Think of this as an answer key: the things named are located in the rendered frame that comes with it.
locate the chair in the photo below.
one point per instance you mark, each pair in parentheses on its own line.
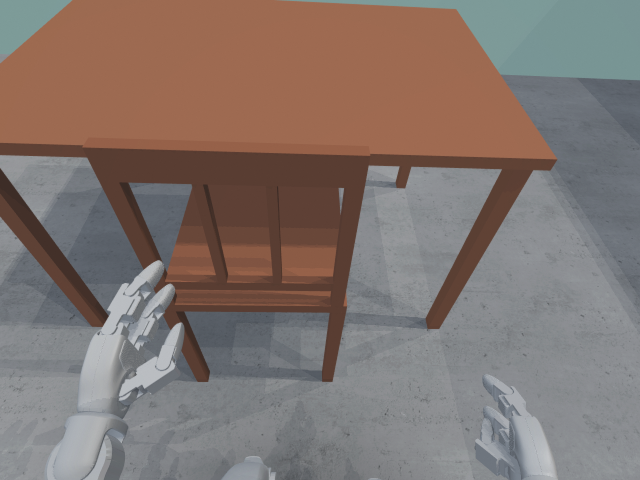
(262,230)

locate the left robot hand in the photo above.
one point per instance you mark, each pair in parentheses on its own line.
(117,349)

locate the right robot hand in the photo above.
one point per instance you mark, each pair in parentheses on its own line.
(523,449)

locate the left robot forearm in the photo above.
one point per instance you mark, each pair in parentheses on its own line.
(91,448)

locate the robot left shin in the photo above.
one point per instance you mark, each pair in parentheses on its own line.
(253,459)

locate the table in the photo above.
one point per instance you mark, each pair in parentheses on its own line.
(412,83)

